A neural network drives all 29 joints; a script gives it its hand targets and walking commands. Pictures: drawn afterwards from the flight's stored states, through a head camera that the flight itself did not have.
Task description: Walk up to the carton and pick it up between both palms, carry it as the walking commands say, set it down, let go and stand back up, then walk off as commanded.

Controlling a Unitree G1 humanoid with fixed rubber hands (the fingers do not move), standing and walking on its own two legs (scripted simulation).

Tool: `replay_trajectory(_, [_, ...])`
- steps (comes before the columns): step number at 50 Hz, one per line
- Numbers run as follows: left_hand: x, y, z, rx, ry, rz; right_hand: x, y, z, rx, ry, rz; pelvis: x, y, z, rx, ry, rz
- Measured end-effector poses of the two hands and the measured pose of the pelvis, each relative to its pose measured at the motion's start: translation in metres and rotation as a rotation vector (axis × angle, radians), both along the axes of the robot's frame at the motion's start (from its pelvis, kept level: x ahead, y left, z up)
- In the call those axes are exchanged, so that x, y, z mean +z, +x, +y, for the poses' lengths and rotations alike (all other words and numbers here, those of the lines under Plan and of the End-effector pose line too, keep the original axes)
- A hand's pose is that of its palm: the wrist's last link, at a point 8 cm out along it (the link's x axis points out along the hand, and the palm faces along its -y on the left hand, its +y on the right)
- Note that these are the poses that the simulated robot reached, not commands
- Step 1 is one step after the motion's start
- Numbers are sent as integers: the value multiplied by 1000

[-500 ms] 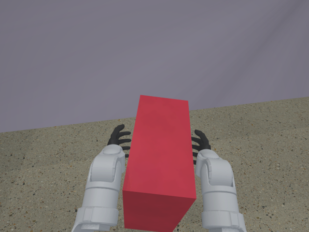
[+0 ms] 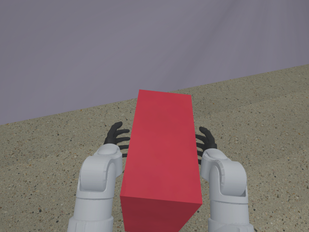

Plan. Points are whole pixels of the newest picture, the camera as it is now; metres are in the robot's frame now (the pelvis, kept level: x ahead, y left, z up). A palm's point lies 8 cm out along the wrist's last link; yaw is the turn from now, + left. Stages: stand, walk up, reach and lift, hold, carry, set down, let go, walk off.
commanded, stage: carry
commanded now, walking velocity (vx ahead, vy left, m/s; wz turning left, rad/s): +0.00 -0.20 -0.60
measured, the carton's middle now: (157, 164) +0.33 -0.01 +0.02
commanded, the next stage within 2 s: none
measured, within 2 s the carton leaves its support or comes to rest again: neither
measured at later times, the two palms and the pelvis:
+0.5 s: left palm (204, 165) +0.30 -0.12 +0.07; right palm (306, 195) +0.23 -0.34 +0.07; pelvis -0.03 -0.14 -0.01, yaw -15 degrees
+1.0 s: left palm out of the picture +0.23 -0.35 +0.08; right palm out of the picture +0.11 -0.55 +0.07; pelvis -0.09 -0.28 +0.00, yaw -31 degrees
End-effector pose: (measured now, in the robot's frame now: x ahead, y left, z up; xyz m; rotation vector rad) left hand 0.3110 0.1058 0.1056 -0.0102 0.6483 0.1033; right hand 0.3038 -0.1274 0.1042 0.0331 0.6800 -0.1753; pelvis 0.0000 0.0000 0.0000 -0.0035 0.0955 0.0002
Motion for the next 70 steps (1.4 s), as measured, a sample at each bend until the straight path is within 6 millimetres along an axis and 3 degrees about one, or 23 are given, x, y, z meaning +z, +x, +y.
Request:
replay_trajectory(5, [3, -6, -22, -37, -2, 1, 8, -11, -22, -27, -17, 1, 5, -4, -15, -47, -25, -16])
replay_trajectory(9, [4, -4, -52, -67, -17, -6, 12, -17, -51, -58, -30, -5, 6, -5, -36, -89, -37, -12])
replay_trajectory(14, [-2, 1, -115, -129, -10, -2, 3, -28, -112, -123, -17, 0, -1, -6, -77, -165, -26, 7])
replay_trajectory(18, [-17, -1, -172, -190, 10, 11, -18, -44, -166, -185, 5, 9, -11, -12, -111, -205, -6, -17])
replay_trajectory(24, [-31, -13, -221, -265, 28, 72, -35, -74, -211, -262, 27, 69, -6, -29, -134, -258, 12, -24])
replay_trajectory(29, [-32, -21, -252, -317, -19, 45, -27, -93, -238, -318, -14, 40, -9, -39, -150, -313, -25, -24])
replay_trajectory(34, [-17, -26, -289, -357, -29, 23, -10, -107, -272, -357, -27, 19, 0, -43, -177, -360, -40, -23])
replay_trajectory(40, [-12, -35, -359, -413, -27, -10, -7, -129, -337, -419, -17, -15, -6, -53, -225, -447, -23, 7])
replay_trajectory(44, [-21, -51, -412, -464, -4, 8, -22, -156, -384, -470, 7, 2, -10, -66, -259, -487, -11, -22])
replay_trajectory(49, [-26, -73, -453, -523, 30, 50, -32, -190, -418, -531, 41, 42, -3, -84, -278, -535, 22, -29])
replay_trajectory(56, [-26, -97, -494, -596, -26, 30, -21, -228, -449, -606, -12, 19, -5, -106, -297, -604, -10, -13])
replay_trajectory(62, [-9, -121, -533, -647, -41, 8, -1, -260, -481, -652, -32, -1, 4, -123, -324, -660, -41, -23])
replay_trajectory(66, [-4, -141, -570, -681, -47, -11, 3, -287, -513, -688, -35, -21, 3, -140, -349, -722, -36, -4])
replay_trajectory(70, [-9, -171, -622, -732, -33, -21, -7, -326, -557, -739, -20, -32, -7, -162, -384, -778, -25, -5])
